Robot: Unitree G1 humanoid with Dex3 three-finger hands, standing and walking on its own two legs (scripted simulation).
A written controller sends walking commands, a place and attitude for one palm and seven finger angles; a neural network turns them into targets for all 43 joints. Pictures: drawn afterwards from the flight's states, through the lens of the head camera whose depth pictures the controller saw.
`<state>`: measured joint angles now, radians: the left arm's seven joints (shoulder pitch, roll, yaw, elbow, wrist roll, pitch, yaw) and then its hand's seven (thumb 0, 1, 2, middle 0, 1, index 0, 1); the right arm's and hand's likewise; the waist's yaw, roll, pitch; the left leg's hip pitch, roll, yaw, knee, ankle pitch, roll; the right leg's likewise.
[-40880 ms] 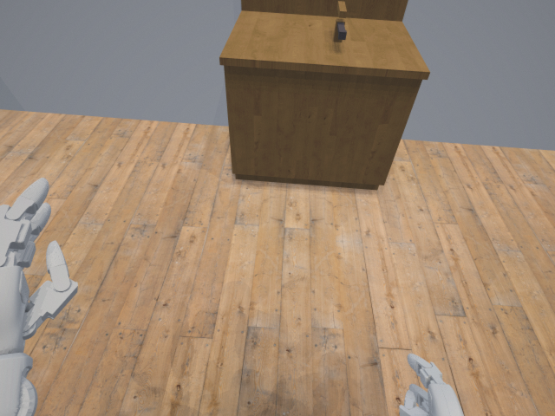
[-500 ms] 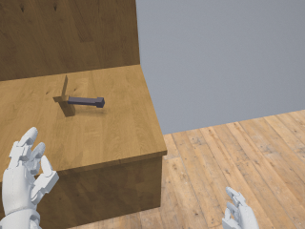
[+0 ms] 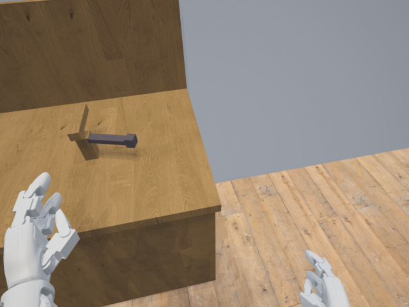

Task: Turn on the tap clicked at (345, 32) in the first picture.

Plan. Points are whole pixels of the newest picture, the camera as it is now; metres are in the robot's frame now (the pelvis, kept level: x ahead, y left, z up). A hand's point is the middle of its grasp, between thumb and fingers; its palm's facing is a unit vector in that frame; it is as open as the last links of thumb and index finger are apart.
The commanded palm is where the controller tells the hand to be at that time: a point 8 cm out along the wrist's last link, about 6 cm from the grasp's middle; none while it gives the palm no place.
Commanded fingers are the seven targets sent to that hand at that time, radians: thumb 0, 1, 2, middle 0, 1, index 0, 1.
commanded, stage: turn the palm inward beside the body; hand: left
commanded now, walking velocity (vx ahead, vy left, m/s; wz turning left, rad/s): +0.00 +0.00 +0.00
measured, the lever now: (131, 140) +0.52 +0.28 +0.02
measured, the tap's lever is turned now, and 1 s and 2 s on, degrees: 71 71 71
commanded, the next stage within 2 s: reach beside the lever's end, fingers flat in 0.02 s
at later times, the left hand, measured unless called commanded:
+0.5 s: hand (70, 216) +0.22 +0.26 +0.11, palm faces +0.52 -0.85 -0.11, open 7.4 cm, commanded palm +0.18 +0.31 +0.12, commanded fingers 0.00 0.90 0.90 -0.20 -0.30 -0.20 -0.30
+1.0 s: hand (66, 201) +0.27 +0.31 +0.08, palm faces +0.56 -0.82 -0.10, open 7.5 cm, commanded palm +0.24 +0.35 +0.08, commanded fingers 0.00 0.90 0.90 -0.18 -0.24 -0.18 -0.24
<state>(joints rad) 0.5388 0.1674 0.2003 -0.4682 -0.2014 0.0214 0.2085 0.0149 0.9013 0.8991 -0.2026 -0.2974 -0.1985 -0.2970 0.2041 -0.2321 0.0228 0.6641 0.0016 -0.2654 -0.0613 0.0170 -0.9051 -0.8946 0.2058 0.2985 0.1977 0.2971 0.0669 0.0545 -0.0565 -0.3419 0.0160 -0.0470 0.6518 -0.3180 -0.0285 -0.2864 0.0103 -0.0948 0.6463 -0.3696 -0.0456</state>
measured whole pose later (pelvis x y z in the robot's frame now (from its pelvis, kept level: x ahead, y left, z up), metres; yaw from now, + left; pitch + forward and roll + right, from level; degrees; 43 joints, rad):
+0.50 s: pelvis +0.00 +0.00 +0.00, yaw +0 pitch +2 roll +0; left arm 0.34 0.20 0.30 -0.21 -0.22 -0.03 0.17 0.01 0.90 0.90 -0.20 -0.30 -0.20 -0.30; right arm 0.18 -0.23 0.02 0.71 0.01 -0.24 -0.08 0.02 -0.91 -0.89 0.21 0.30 0.20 0.30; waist 0.05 0.04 -0.04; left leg -0.36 0.02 -0.04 0.65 -0.31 -0.03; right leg -0.31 0.01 -0.09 0.64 -0.36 -0.04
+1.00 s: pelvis +0.00 +0.01 -0.01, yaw -1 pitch +5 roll +0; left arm 0.10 0.25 0.40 0.14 -0.21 -0.16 0.14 0.01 0.90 0.90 -0.19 -0.26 -0.19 -0.26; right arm 0.19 -0.24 0.00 0.73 0.01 -0.21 -0.07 0.02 -0.91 -0.89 0.21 0.30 0.20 0.30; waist 0.03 0.03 -0.05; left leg -0.46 0.01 -0.03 0.71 -0.33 -0.01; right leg -0.41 0.00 -0.08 0.69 -0.37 -0.03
